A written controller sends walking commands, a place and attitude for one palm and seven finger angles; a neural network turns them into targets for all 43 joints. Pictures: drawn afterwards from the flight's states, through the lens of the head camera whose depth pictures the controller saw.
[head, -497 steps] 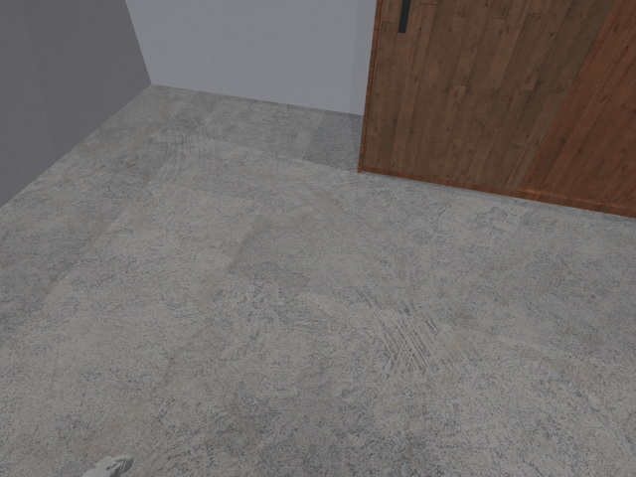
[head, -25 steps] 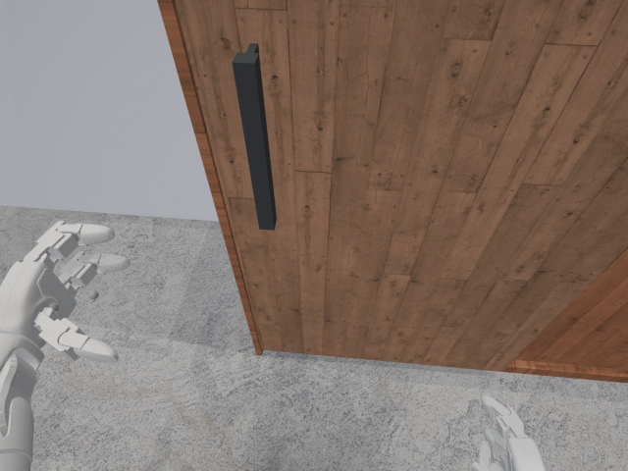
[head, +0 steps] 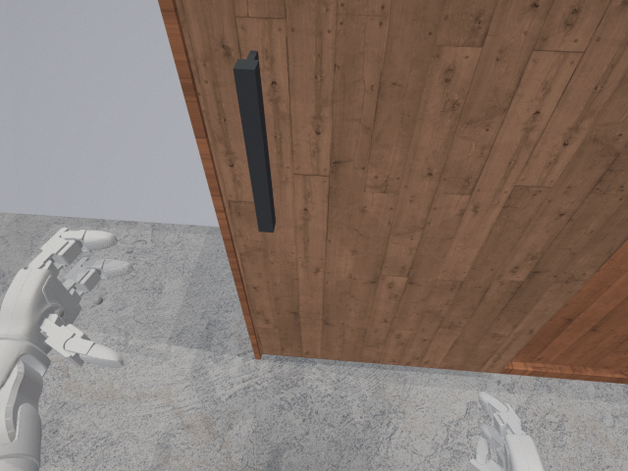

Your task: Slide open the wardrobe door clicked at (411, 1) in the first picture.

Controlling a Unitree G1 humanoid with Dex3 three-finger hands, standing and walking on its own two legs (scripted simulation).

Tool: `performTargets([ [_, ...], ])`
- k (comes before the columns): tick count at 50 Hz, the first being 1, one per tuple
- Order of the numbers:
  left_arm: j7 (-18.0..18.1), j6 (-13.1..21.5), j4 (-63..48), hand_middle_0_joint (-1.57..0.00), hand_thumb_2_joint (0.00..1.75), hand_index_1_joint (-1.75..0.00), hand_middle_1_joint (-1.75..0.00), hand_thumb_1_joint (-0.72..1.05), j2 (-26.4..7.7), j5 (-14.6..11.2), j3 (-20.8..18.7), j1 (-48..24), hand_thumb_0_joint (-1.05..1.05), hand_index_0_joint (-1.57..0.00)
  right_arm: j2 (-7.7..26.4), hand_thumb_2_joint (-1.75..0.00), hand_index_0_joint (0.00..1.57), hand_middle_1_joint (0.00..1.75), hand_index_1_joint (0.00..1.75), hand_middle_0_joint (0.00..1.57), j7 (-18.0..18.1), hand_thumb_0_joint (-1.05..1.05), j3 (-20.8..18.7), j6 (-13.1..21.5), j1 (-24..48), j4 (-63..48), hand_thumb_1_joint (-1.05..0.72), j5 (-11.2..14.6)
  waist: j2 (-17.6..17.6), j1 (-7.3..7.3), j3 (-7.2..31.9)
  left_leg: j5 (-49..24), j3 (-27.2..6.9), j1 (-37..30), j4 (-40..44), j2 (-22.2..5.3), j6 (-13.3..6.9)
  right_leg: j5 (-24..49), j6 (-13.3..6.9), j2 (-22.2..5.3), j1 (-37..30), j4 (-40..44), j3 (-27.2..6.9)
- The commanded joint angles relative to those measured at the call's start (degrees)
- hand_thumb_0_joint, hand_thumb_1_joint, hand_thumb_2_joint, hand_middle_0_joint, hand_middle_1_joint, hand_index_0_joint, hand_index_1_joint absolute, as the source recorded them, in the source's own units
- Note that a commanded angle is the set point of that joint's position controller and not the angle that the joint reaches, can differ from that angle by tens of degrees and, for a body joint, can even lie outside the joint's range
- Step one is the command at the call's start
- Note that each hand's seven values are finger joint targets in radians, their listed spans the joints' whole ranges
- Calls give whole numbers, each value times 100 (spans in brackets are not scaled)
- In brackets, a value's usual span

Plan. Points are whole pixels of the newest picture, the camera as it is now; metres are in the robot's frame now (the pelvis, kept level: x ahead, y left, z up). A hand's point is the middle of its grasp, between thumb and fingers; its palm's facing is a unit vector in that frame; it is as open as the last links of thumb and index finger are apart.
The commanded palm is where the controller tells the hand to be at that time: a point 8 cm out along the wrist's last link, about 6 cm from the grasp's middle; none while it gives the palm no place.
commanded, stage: move the hooked fingers beside the handle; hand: left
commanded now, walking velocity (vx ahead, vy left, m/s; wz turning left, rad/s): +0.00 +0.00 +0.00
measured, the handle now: (261, 152) +0.54 +0.13 +0.12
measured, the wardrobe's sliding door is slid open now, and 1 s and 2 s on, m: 0.00 0.00 0.00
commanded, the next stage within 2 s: none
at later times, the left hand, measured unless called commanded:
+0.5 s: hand (135, 258) +0.34 +0.26 +0.09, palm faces +0.03 -1.00 +0.00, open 14.0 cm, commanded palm +0.31 +0.30 +0.09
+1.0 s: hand (172, 222) +0.40 +0.23 +0.09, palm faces -0.02 -1.00 +0.00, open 14.0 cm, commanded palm +0.38 +0.28 +0.09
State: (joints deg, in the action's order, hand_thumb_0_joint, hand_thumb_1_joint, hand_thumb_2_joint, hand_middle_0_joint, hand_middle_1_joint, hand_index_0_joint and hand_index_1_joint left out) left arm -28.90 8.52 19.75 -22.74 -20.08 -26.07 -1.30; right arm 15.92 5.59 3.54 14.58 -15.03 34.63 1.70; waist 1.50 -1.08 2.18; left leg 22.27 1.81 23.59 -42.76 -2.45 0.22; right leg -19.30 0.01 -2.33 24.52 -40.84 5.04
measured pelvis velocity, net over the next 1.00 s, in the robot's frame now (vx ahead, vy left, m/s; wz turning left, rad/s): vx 0.01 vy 0.00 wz -0.01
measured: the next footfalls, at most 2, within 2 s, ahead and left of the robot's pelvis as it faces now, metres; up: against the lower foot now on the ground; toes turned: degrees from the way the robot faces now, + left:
none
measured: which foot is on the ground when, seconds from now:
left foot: down 0.00-1.00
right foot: down 0.00-1.00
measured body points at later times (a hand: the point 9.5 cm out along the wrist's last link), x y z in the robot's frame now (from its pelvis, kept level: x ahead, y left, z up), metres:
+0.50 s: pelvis +0.00 +0.00 +0.00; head +0.03 +0.00 +0.45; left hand +0.33 +0.31 +0.10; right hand +0.13 -0.26 -0.09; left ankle +0.00 +0.12 -0.71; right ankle +0.02 -0.12 -0.71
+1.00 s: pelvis +0.01 +0.00 -0.01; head +0.06 +0.00 +0.44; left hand +0.40 +0.29 +0.10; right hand +0.10 -0.26 -0.11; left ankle +0.00 +0.12 -0.71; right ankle +0.02 -0.12 -0.71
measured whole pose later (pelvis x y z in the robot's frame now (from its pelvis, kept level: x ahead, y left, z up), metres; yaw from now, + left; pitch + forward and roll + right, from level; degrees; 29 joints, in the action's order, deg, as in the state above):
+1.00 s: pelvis +0.01 +0.00 -0.01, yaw -1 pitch +10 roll -1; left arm -24.4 13.6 44.0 -24.8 -13.8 -23.1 -28.2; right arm 16.4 4.1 2.4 7.8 -19.2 35.5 1.4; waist 0.6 2.8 3.2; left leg 22.7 2.4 31.3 -44.6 -2.6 0.2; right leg -19.6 0.0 -2.1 32.8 -42.9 4.2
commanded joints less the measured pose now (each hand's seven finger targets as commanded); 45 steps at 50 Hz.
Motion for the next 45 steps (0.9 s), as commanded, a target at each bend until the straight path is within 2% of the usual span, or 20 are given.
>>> performTargets([
  [1, -53, 332, -1080, -30, 30, -120, -120, -50, -1451, -156, -425, -1257, 0, -30, 829, -90, 20, 30, 30, 20, 78, 0, -344, 352, 363, -858, -90, 48, 209, -15, 1062, -1085, -231, -194, 718, 211, -112, 1032, -157, 195, -600, 565, -279],
  [4, 6, 409, -1357, -30, 30, -120, -120, -50, -1272, -71, -77, -1802, 0, -30, 799, -90, 20, 30, 30, 20, 97, 0, -323, 375, 372, -829, -90, 42, 476, 95, 1097, -1022, -253, -365, 716, 200, -115, 948, -160, 222, -449, 562, -277],
  [7, 144, 482, -1120, -30, 30, -120, -120, -50, -1203, 3, 115, -2561, 0, -30, 816, -90, 20, 30, 30, 20, 177, 0, -306, 382, 336, -695, -90, 59, 344, 261, 846, -566, -351, -315, 768, 184, -105, 438, -143, 217, -150, 639, -253],
  [9, 215, 464, -697, -30, 30, -120, -120, -50, -1419, 73, -42, -2669, 0, -30, 866, -90, 20, 30, 30, 20, 204, 0, -307, 347, 263, -623, -90, 56, -4, 276, 807, -472, -357, -170, 775, 173, -120, 299, -141, 220, -151, 675, -270],
  [11, 249, 471, -466, -30, 30, -120, -120, -50, -1488, 153, -55, -2848, 0, -30, 859, -90, 20, 30, 30, 20, 216, 0, -306, 318, 253, -598, -90, 57, 80, 256, 929, -462, -347, -153, 784, 193, -109, 297, -141, 179, -191, 658, -292],
  [12, 261, 469, -431, -30, 30, -120, -120, -50, -1519, 205, -80, -2835, 0, -30, 842, -90, 20, 30, 30, 20, 206, 0, -307, 303, 243, -619, -90, 45, 343, 181, 1131, -638, -332, -213, 787, 207, -92, 485, -167, 163, -289, 584, -285],
  [13, 284, 470, -426, -30, 30, -120, -120, -50, -1678, 233, -196, -2815, 0, -30, 851, -90, 20, 30, 30, 20, 191, 0, -315, 280, 211, -631, -90, 26, 294, 137, 1320, -850, -319, -269, 739, 200, -98, 702, -182, 176, -430, 530, -296],
  [14, 271, 466, -400, -30, 30, -120, -120, -50, -1572, 238, -127, -2734, 0, -30, 806, -90, 20, 30, 30, 20, 160, 0, -301, 270, 221, -682, -90, 23, 505, 89, 1458, -990, -279, -298, 733, 222, -87, 872, -186, 154, -513, 507, -308],
  [17, 291, 486, -173, -30, 30, -120, -120, -50, -1724, 193, -356, -2539, 0, -30, 812, -90, 20, 30, 30, 20, 101, 0, -322, 204, 158, -711, -90, 16, 345, 26, 1507, -1273, -243, -180, 692, 213, -72, 1231, -184, 162, -640, 454, -294],
  [18, 290, 479, -8, -30, 30, -120, -120, -50, -1868, 183, -506, -2387, 0, -30, 843, -90, 20, 30, 30, 20, 81, 0, -320, 173, 104, -725, -90, -9, 76, -11, 1468, -1345, -244, -34, 672, 188, -89, 1314, -188, 181, -724, 430, -290],
  [22, 253, 471, 341, -30, 30, -120, -120, -50, -1597, 186, -221, -2897, 0, -30, 865, -90, 20, 30, 30, 20, 36, 0, -345, 85, 17, -725, -90, 29, 47, 164, 1182, -1086, -212, 117, 686, 191, -85, 1151, -156, 176, -389, 461, -299],
  [26, 219, 586, 187, -30, 30, -120, -120, -50, -1621, 258, -121, -3224, 0, -30, 879, -90, 20, 30, 30, 20, 19, 0, -403, 34, -142, -728, -90, 22, 348, 201, 1593, -1310, -182, -98, 596, 206, -103, 1362, -170, 182, -434, 401, -343],
  [28, 220, 671, 106, -30, 30, -120, -120, -50, -1508, 266, 64, -3570, 0, -30, 878, -90, 20, 30, 30, 20, 23, 0, -409, 10, -202, -686, -90, 15, 263, 316, 1634, -1378, -182, -145, 522, 202, -127, 1444, -165, 206, -366, 379, -351],
  [29, 247, 710, 147, -30, 30, -120, -120, -50, -1724, 296, -97, -3667, 0, -30, 903, -90, 20, 30, 30, 20, 26, 0, -425, -10, -263, -644, -90, 12, 207, 296, 1723, -1362, -217, -119, 542, 190, -117, 1428, -160, 207, -420, 372, -348],
  [31, 291, 744, 214, -30, 30, -120, -120, -50, -1548, 300, 41, -3743, 0, -30, 880, -90, 20, 30, 30, 20, 24, 0, -423, -40, -279, -629, -90, 26, 288, 318, 1740, -1404, -228, -177, 547, 201, -112, 1445, -162, 212, -355, 357, -328],
  [33, 348, 746, 459, -30, 30, -120, -120, -50, -1754, 296, -138, -3840, 0, -30, 923, -90, 20, 30, 30, 20, 31, 0, -425, -81, -356, -569, -90, -1, 0, 317, 1720, -1377, -225, -31, 506, 194, -132, 1469, -152, 211, -415, 352, -351],
  [39, 411, 714, 1138, -30, 30, -120, -120, -50, -2039, 489, -288, -4089, 0, -30, 920, -90, 20, 30, 30, 20, -35, 0, -406, -280, -424, -564, -90, 2, 218, 295, 1652, -1345, -159, 224, 480, 206, -133, 1533, -159, 183, -399, 289, -399],
  [41, 394, 744, 1175, -30, 30, -120, -120, -50, -1882, 516, -89, -4388, 0, -30, 914, -90, 20, 30, 30, 20, -50, 0, -419, -324, -456, -567, -90, 10, 279, 385, 1688, -1346, -135, 208, 436, 206, -136, 1569, -149, 188, -311, 281, -410],
  [42, 405, 796, 1175, -30, 30, -120, -120, -50, -1958, 533, -139, -4521, 0, -30, 916, -90, 20, 30, 30, 20, -55, 0, -427, -340, -487, -556, -90, 1, 356, 367, 1760, -1449, -171, 161, 423, 196, -122, 1624, -170, 194, -303, 243, -388],
  [45, 392, 909, 1040, -30, 30, -120, -120, -50, -1696, 498, 87, -4685, 0, -30, 890, -90, 20, 30, 30, 20, -76, 0, -450, -371, -550, -591, -90, 1, 451, 386, 2149, -1745, -187, -124, 351, 184, -120, 1808, -171, 236, -295, 173, -370],
])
